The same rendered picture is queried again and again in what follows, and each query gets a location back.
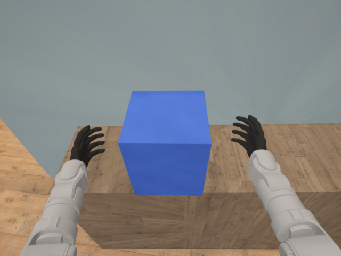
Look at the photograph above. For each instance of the right robot upper arm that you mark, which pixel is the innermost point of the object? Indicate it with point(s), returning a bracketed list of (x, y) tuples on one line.
[(317, 245)]

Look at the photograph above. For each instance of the left robot hand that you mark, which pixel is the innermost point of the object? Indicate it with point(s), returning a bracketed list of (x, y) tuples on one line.
[(82, 147)]

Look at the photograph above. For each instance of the robot left forearm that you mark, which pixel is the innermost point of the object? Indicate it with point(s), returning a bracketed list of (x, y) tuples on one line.
[(58, 223)]

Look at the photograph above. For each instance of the pedestal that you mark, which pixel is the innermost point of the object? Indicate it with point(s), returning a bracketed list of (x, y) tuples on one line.
[(229, 214)]

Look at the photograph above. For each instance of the right robot hand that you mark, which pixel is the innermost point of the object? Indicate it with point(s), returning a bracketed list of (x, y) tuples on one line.
[(254, 137)]

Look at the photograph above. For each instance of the carton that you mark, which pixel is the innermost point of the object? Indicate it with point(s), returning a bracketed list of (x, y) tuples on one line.
[(165, 142)]

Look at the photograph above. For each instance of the left robot upper arm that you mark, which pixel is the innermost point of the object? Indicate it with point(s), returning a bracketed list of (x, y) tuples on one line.
[(61, 249)]

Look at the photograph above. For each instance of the robot right forearm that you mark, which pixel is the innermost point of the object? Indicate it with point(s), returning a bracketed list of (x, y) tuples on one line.
[(289, 217)]

